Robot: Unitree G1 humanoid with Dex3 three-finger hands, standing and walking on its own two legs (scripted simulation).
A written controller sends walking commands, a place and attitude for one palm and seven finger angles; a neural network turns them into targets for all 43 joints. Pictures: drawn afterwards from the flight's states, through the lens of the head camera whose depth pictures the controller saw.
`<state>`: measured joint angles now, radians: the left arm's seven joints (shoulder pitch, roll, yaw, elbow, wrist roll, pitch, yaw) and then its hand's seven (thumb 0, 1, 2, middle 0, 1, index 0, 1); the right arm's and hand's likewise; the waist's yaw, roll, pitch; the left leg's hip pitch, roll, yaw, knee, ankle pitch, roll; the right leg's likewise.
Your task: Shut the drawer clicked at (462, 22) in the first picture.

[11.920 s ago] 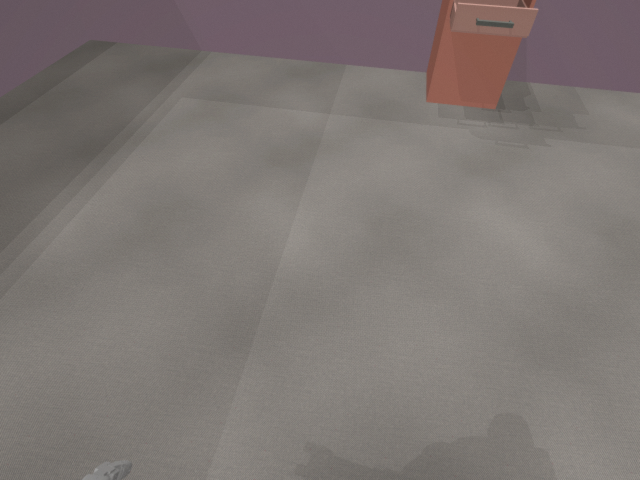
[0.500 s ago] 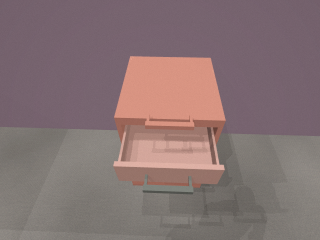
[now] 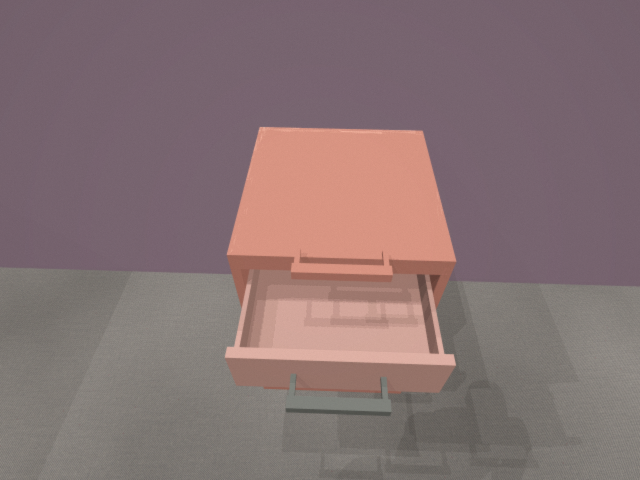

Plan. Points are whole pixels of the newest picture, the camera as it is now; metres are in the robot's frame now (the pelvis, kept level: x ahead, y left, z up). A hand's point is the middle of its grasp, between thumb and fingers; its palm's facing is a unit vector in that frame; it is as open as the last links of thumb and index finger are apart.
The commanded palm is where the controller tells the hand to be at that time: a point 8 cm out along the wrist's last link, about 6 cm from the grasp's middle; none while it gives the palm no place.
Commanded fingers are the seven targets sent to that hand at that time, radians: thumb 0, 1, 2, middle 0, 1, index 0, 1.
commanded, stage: come to a stop and stand still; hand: left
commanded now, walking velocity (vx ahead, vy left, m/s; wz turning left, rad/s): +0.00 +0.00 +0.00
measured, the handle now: (338, 393) +0.31 -0.01 -0.21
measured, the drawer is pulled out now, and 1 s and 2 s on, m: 0.19 0.19 0.19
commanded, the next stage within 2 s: look again from close up in 0.28 s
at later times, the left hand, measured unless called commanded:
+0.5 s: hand out of the picture -0.01 +0.16 -0.18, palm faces +0.00 -0.98 -0.19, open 7.3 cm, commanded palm none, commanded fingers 0.00 0.90 0.90 -0.20 -0.30 -0.20 -0.30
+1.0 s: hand out of the picture +0.02 +0.17 -0.17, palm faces +0.02 -0.97 -0.23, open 7.3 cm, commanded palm none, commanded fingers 0.00 0.90 0.90 -0.20 -0.30 -0.20 -0.30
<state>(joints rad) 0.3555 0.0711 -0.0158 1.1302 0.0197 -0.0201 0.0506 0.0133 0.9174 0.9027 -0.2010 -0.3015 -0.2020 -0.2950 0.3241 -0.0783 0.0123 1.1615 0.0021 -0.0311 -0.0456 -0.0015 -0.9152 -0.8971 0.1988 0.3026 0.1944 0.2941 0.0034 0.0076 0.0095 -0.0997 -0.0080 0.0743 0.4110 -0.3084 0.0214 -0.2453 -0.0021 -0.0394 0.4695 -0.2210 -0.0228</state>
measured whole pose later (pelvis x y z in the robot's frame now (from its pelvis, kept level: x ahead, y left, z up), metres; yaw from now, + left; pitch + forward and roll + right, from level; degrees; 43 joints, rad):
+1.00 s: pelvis +0.00 -0.01 +0.00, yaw +2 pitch -1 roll +0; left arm 0.24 0.17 -0.02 1.06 0.01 -0.02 0.04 0.01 0.92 0.90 -0.20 -0.30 -0.20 -0.30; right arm 0.25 -0.17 0.00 1.09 -0.02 -0.01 -0.02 0.00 -0.91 -0.90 0.20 0.30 0.19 0.29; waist 0.00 0.02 0.04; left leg -0.11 0.00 0.04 0.43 -0.31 0.01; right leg -0.23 0.00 -0.07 0.46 -0.22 -0.03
